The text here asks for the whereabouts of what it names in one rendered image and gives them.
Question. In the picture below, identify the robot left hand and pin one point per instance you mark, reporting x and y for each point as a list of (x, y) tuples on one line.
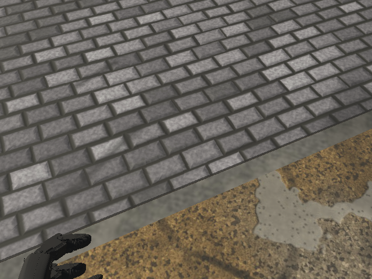
[(38, 265)]

